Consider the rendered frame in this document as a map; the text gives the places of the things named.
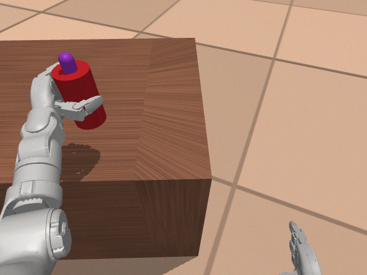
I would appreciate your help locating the right robot hand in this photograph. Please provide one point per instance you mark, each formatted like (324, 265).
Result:
(303, 255)

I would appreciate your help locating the left robot hand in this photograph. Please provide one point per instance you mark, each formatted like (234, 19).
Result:
(44, 93)

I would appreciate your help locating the bottle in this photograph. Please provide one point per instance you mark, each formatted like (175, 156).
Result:
(75, 82)

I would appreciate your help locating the left robot arm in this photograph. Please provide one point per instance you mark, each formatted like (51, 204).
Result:
(34, 232)

